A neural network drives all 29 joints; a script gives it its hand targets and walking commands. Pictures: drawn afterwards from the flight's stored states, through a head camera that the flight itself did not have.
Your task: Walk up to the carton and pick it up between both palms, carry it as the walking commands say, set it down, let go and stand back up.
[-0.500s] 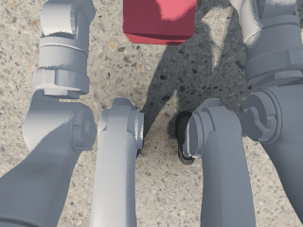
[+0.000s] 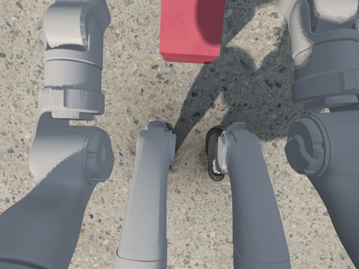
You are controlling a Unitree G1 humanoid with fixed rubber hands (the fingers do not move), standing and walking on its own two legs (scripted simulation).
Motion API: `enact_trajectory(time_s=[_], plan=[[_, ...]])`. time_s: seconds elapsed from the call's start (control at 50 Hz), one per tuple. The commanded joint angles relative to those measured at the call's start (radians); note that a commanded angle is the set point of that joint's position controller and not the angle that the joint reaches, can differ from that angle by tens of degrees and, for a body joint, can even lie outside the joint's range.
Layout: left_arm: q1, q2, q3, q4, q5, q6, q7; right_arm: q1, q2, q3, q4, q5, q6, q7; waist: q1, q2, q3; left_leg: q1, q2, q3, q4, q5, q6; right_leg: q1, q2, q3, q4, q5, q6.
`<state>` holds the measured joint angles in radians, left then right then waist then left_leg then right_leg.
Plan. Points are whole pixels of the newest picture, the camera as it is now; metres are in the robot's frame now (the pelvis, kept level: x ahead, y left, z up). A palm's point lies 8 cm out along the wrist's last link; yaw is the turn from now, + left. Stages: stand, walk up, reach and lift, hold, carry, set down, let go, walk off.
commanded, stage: set down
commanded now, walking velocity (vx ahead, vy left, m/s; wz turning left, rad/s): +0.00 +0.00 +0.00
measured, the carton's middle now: (190, 26) +0.56 +0.02 -0.43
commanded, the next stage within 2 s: let go in 0.34 s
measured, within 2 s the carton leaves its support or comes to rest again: neither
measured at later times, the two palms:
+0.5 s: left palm out of the picture +0.54 +0.20 -0.04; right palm out of the picture +0.57 -0.12 -0.03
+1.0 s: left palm out of the picture +0.33 +0.25 +0.09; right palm out of the picture +0.37 -0.19 +0.10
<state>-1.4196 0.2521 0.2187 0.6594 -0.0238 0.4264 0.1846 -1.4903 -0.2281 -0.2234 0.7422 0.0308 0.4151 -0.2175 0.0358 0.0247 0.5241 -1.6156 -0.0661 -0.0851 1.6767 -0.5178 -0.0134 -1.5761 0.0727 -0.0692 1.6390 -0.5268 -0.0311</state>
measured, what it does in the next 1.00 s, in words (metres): rises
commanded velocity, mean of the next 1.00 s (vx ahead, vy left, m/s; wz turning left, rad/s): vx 0.00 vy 0.00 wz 0.00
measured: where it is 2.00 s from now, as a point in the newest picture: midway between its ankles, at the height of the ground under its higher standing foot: (188, 162)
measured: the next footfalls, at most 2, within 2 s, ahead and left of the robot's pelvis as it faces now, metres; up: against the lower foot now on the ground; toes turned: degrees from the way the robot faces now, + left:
none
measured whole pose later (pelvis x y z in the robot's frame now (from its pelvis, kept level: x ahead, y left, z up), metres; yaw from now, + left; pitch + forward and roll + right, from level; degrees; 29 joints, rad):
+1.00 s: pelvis +0.05 +0.00 +0.17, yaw +4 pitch +12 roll -3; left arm -0.27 0.22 0.04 0.44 -0.02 0.27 0.05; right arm -0.27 -0.21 -0.13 0.46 0.03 0.26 0.01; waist 0.02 0.02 0.15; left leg -0.82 -0.07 -0.13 0.96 -0.35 0.00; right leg -0.76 0.05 -0.06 0.91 -0.36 -0.03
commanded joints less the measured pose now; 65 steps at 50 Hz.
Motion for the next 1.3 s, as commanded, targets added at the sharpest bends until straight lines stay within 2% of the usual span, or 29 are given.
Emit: enact_trajectory(time_s=[0.0, 0.1, 0.14, 0.16, 0.2, 0.28, 0.34, 0.42, 0.48, 0.52, 0.56, 0.6, 0.64, 0.7, 0.8, 0.88, 0.94, 1.0, 1.08, 1.14, 1.2, 1.28], plan=[[-0.496, 0.154, -0.035, -0.227, -0.12, -0.003, -0.009, -0.407, -0.22, -0.013, -0.25, 0.066, -0.006, -0.009, -0.063, 0.037, -2.088, 0.741, -0.038, 0.115, -0.339, 0.418, -0.026, 0.841, 0.026, 0.107, -0.322, 0.451, 0.006], [-0.518, 0.149, -0.051, -0.179, -0.119, 0.026, -0.006, -0.43, -0.241, -0.035, -0.254, 0.051, 0.012, -0.009, -0.096, 0.055, -2.063, 0.837, -0.028, 0.106, -0.44, 0.381, -0.028, 0.872, 0.02, 0.095, -0.422, 0.397, 0.006], [-0.512, 0.15, -0.048, -0.176, -0.109, 0.027, -0.006, -0.423, -0.24, -0.039, -0.256, 0.044, 0.013, -0.008, -0.095, 0.065, -2.064, 0.871, -0.028, 0.107, -0.479, 0.39, -0.03, 0.911, 0.017, 0.098, -0.46, 0.41, 0.007], [-0.507, 0.147, -0.048, -0.156, -0.104, 0.025, -0.007, -0.414, -0.235, -0.045, -0.243, 0.037, 0.011, -0.007, -0.105, 0.068, -2.047, 0.88, -0.026, 0.105, -0.496, 0.39, -0.03, 0.919, 0.015, 0.097, -0.479, 0.414, 0.008], [-0.473, 0.124, -0.033, -0.061, -0.085, 0.013, -0.014, -0.372, -0.204, -0.052, -0.14, 0.006, -0.001, 0.001, -0.115, 0.064, -1.911, 0.84, -0.021, 0.098, -0.528, 0.371, -0.031, 0.876, 0.006, 0.095, -0.511, 0.395, 0.009], [-0.4, 0.086, 0.004, 0.005, -0.034, -0.042, -0.032, -0.267, -0.141, -0.07, -0.047, -0.06, -0.042, 0.014, -0.126, 0.045, -1.866, 0.836, -0.031, 0.09, -0.556, 0.445, -0.036, 0.944, 0.003, 0.104, -0.545, 0.491, 0.014], [-0.34, 0.064, 0.005, -0.046, -0.009, -0.082, -0.034, -0.199, -0.119, -0.078, -0.071, -0.082, -0.077, 0.016, -0.131, 0.028, -1.965, 0.878, -0.041, 0.091, -0.561, 0.548, -0.036, 1.056, 0.007, 0.11, -0.55, 0.63, 0.018], [-0.082, 0.038, -0.031, -0.14, 0.039, -0.103, -0.021, 0.006, -0.085, -0.041, -0.138, -0.085, -0.095, 0.023, -0.107, 0.018, -2.14, 0.996, -0.054, 0.087, -0.592, 0.713, -0.032, 1.272, 0.002, 0.12, -0.558, 0.839, 0.023], [0.072, 0.04, -0.108, -0.328, 0.016, -0.107, -0.02, 0.135, -0.091, 0.033, -0.359, -0.091, -0.093, 0.05, -0.111, 0.02, -2.266, 1.092, -0.05, 0.078, -0.609, 0.816, -0.026, 1.408, 0.011, 0.115, -0.554, 0.975, 0.024], [0.157, 0.06, -0.135, -0.444, -0.011, -0.107, -0.037, 0.243, -0.087, 0.084, -0.473, -0.084, -0.083, 0.071, -0.106, 0.009, -2.253, 1.095, -0.047, 0.073, -0.624, 0.819, -0.02, 1.463, 0.01, 0.128, -0.552, 1.015, 0.021], [0.207, 0.066, -0.147, -0.522, -0.029, -0.1, -0.051, 0.328, -0.075, 0.132, -0.531, -0.053, -0.07, 0.094, -0.101, -0.004, -2.158, 1.062, -0.039, 0.073, -0.651, 0.746, -0.011, 1.463, 0.003, 0.143, -0.571, 0.963, 0.016], [0.334, 0.038, -0.169, -0.56, -0.034, -0.095, -0.064, 0.477, -0.058, 0.168, -0.561, -0.029, -0.065, 0.115, -0.103, 0.0, -2.086, 1.073, -0.028, 0.067, -0.688, 0.713, -0.009, 1.479, -0.005, 0.149, -0.61, 0.928, 0.014], [0.454, -0.002, -0.183, -0.559, -0.036, -0.091, -0.081, 0.602, -0.042, 0.187, -0.557, -0.007, -0.066, 0.137, -0.103, 0.011, -1.964, 1.08, -0.016, 0.061, -0.729, 0.676, -0.011, 1.446, -0.012, 0.149, -0.66, 0.861, 0.011], [0.671, -0.044, -0.174, -0.548, -0.019, -0.108, -0.095, 0.807, -0.043, 0.163, -0.575, 0.0, -0.096, 0.161, -0.108, 0.014, -1.829, 1.143, -0.01, 0.047, -0.778, 0.694, -0.019, 1.421, -0.013, 0.142, -0.727, 0.846, 0.01], [0.844, -0.044, -0.156, -0.561, -0.005, -0.171, -0.115, 0.977, -0.03, 0.152, -0.631, -0.004, -0.167, 0.187, -0.09, -0.021, -1.7, 1.169, -0.008, 0.047, -0.828, 0.654, -0.017, 1.462, -0.021, 0.137, -0.783, 0.831, 0.027], [1.006, -0.062, -0.17, -0.379, -0.003, -0.206, -0.148, 1.155, 0.015, 0.166, -0.412, -0.002, -0.207, 0.23, -0.07, 0.001, -1.227, 1.12, 0.023, 0.047, -0.931, 0.442, -0.006, 1.273, -0.036, 0.115, -0.89, 0.547, 0.024], [1.108, -0.058, -0.192, -0.343, -0.017, -0.231, -0.172, 1.259, 0.025, 0.192, -0.338, 0.002, -0.226, 0.261, -0.073, 0.0, -1.013, 1.146, 0.046, 0.046, -1.028, 0.256, -0.002, 1.222, -0.04, 0.11, -0.967, 0.339, 0.012], [1.177, -0.044, -0.197, -0.338, -0.025, -0.243, -0.193, 1.338, 0.018, 0.198, -0.297, 0.003, -0.241, 0.283, -0.077, 0.001, -0.906, 1.215, 0.064, 0.05, -1.083, 0.157, -0.004, 1.206, -0.04, 0.113, -1.027, 0.207, 0.005], [1.278, -0.008, -0.18, -0.386, -0.018, -0.264, -0.217, 1.46, 0.001, 0.181, -0.372, -0.016, -0.265, 0.286, -0.09, 0.012, -0.806, 1.318, 0.075, 0.065, -1.138, 0.126, -0.006, 1.283, -0.051, 0.117, -1.103, 0.156, 0.013], [1.332, 0.009, -0.183, -0.409, -0.016, -0.27, -0.231, 1.506, -0.02, 0.193, -0.409, -0.022, -0.267, 0.295, -0.093, 0.039, -0.653, 1.31, 0.084, 0.075, -1.204, 0.043, 0.001, 1.349, -0.056, 0.106, -1.137, 0.112, 0.02], [1.431, 0.029, -0.191, -0.437, -0.014, -0.282, -0.245, 1.575, -0.032, 0.21, -0.478, -0.026, -0.271, 0.301, -0.084, 0.018, -0.564, 1.343, 0.078, 0.091, -1.249, 0.044, 0.005, 1.432, -0.069, 0.107, -1.18, 0.126, 0.022], [1.507, 0.067, -0.186, -0.471, -0.003, -0.29, -0.259, 1.631, -0.06, 0.21, -0.521, -0.028, -0.277, 0.298, -0.076, -0.028, -0.47, 1.424, 0.055, 0.112, -1.234, 0.113, 0.007, 1.415, -0.09, 0.115, -1.228, 0.135, 0.002]])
